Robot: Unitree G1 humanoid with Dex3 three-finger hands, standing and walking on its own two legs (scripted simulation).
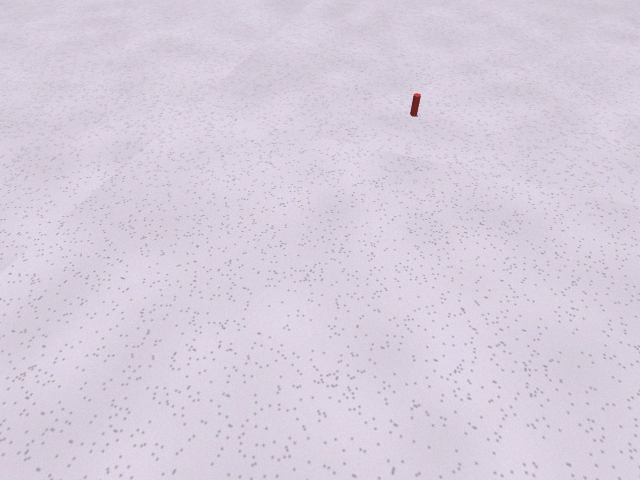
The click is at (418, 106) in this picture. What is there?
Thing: slim round
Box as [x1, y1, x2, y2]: [410, 93, 420, 115]
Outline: 417,93 415,93 413,96 410,112 411,115 415,115 417,111 420,96
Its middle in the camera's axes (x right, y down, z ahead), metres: +0.55 -0.83 +2.29
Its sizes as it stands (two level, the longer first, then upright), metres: 0.041 0.041 0.123
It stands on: the floor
